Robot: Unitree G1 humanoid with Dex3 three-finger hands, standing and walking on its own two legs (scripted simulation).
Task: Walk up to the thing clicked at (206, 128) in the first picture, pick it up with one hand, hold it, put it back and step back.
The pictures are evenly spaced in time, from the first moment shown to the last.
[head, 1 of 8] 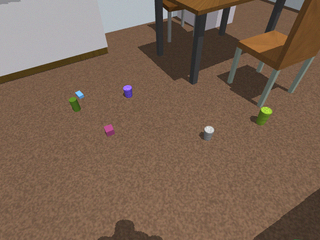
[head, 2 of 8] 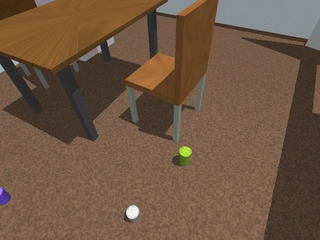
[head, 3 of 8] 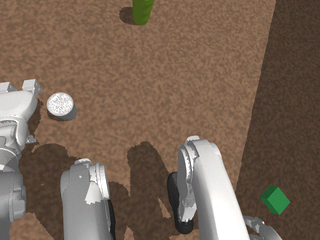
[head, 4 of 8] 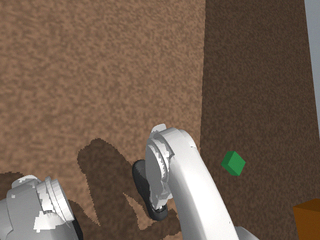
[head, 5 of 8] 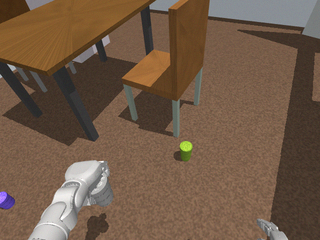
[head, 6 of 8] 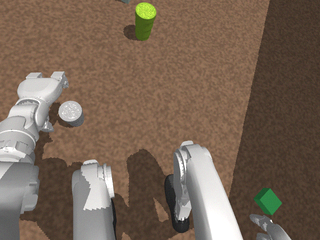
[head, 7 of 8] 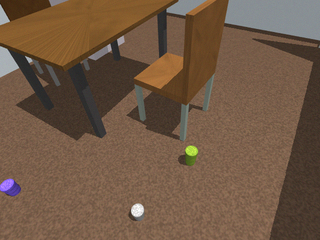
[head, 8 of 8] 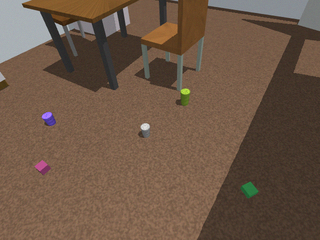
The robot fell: no
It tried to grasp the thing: yes
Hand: left
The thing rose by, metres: 0.63
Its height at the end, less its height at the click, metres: +0.00
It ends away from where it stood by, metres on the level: 0.01
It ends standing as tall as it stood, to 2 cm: yes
